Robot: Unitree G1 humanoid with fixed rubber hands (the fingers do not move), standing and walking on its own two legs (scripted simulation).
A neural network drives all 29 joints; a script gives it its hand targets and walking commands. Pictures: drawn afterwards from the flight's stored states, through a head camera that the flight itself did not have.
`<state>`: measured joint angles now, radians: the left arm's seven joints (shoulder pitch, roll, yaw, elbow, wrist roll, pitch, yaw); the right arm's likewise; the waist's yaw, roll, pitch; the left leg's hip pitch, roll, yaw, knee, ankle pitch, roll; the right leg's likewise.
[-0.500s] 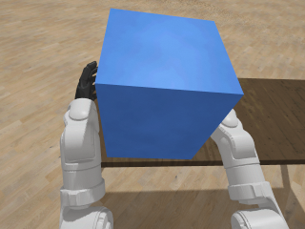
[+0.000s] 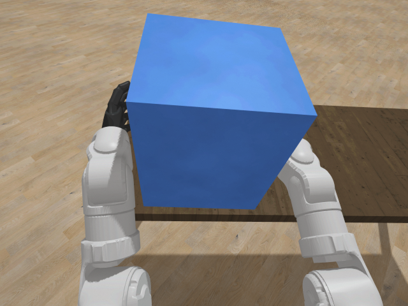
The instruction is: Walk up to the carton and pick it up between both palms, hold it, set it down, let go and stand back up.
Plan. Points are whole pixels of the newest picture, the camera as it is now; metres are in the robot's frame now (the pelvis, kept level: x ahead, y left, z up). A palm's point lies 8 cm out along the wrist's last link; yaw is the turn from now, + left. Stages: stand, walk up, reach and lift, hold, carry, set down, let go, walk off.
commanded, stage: hold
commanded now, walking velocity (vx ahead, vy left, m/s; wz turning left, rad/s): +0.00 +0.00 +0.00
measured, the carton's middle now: (207, 122) +0.36 -0.01 +0.20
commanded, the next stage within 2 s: set down in 1.98 s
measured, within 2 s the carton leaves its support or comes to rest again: neither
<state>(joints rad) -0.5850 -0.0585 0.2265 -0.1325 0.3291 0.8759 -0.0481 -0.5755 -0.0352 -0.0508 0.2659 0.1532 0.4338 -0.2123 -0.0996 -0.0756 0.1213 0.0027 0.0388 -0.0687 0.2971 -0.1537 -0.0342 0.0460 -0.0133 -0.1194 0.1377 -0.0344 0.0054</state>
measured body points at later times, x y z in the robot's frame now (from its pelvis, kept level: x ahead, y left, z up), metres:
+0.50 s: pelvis +0.00 +0.00 +0.00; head -0.01 +0.04 +0.45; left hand +0.37 +0.15 +0.19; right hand +0.37 -0.16 +0.18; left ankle +0.02 +0.14 -0.75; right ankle +0.04 -0.12 -0.75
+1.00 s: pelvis +0.00 +0.00 +0.00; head +0.00 +0.03 +0.45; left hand +0.37 +0.15 +0.20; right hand +0.37 -0.16 +0.18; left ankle +0.02 +0.14 -0.75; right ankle +0.04 -0.12 -0.75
